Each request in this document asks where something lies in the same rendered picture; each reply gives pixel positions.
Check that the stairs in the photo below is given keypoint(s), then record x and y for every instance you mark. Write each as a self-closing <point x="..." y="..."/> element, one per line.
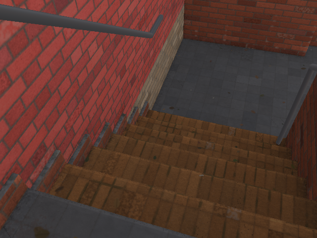
<point x="198" y="178"/>

